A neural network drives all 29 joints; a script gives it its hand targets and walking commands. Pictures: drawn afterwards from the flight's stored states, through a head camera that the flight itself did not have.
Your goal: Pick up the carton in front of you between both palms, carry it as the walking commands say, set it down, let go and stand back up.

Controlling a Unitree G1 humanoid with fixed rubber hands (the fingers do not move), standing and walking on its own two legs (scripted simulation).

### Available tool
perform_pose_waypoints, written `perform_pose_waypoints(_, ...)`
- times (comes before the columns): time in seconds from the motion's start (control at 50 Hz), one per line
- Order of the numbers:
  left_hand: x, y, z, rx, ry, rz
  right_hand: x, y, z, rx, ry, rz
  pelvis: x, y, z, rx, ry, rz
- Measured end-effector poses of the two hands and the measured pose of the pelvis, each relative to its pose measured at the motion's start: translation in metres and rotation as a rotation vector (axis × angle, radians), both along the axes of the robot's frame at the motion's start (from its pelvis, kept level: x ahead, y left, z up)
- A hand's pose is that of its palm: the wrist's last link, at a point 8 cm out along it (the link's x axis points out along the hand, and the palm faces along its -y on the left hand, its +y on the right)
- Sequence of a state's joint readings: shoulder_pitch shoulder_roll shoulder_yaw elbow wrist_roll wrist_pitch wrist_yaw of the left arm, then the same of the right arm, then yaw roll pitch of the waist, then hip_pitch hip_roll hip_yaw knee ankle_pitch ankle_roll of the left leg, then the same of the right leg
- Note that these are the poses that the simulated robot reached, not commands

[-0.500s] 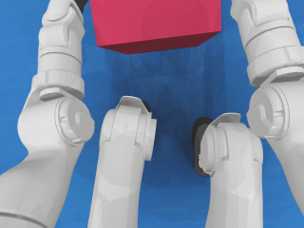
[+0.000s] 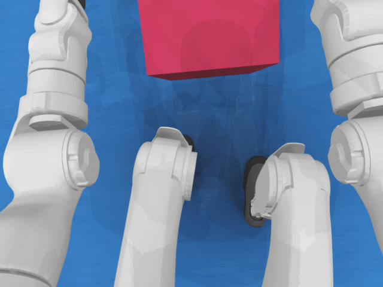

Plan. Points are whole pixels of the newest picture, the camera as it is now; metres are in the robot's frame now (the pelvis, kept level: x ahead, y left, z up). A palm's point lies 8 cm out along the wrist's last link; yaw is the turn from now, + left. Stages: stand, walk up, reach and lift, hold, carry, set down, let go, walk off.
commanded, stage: set down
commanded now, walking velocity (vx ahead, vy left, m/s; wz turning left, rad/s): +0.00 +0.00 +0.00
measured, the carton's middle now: (207, 23) +0.53 +0.08 -0.27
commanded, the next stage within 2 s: let go in 0.80 s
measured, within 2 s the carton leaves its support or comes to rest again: neither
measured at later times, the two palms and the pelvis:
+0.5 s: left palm out of the picture +0.51 +0.30 +0.03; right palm out of the picture +0.59 -0.09 +0.02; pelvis +0.02 +0.00 +0.13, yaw +0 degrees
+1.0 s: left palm out of the picture +0.49 +0.29 +0.16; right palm out of the picture +0.55 -0.11 +0.16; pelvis +0.05 +0.01 +0.26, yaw +0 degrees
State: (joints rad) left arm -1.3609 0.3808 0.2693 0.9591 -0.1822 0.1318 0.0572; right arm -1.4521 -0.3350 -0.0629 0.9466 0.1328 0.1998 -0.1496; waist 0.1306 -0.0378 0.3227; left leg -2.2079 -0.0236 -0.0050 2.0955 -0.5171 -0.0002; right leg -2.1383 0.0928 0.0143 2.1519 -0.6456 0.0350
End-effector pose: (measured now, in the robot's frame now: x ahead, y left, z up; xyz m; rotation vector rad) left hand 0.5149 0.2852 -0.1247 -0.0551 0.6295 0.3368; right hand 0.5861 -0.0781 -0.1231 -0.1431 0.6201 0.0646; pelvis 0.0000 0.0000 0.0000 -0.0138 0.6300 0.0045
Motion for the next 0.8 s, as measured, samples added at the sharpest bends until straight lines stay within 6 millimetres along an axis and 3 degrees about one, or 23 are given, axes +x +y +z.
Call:
perform_pose_waypoints(0.16,-0.006,0.003,0.059,0.007,0.016,-0.001,0.003,-0.001,0.06,0.0,0.03,-0.022,0.004,0.0,0.044,-0.013,0.095,0.011)
perform_pose_waypoints(0.44,-0.002,0.008,0.134,0.023,0.006,-0.01,0.003,-0.011,0.129,-0.001,0.008,-0.022,0.016,0.002,0.109,-0.01,0.174,0.009)
perform_pose_waypoints(0.8,-0.006,0.012,0.248,0.017,-0.001,-0.025,0.002,-0.015,0.244,-0.001,0.016,-0.012,0.033,0.003,0.213,-0.012,0.176,0.02)
